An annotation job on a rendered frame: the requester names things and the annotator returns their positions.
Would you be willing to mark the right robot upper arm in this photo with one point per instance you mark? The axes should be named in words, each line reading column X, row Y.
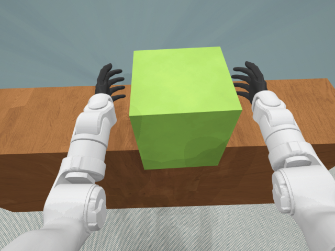
column 307, row 193

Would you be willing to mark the right robot forearm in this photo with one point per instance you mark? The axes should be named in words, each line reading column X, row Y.
column 285, row 142

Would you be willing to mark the pedestal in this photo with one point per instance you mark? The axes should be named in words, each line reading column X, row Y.
column 37, row 124

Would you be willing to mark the left robot hand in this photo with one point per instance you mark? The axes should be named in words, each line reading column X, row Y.
column 103, row 83

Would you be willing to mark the right robot hand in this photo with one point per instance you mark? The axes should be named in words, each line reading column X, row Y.
column 255, row 80

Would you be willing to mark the carton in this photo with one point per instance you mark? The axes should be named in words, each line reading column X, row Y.
column 183, row 106

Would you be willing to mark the left robot forearm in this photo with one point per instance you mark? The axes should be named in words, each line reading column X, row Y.
column 84, row 163

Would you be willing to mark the left robot upper arm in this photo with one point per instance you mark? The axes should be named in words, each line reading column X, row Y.
column 72, row 213

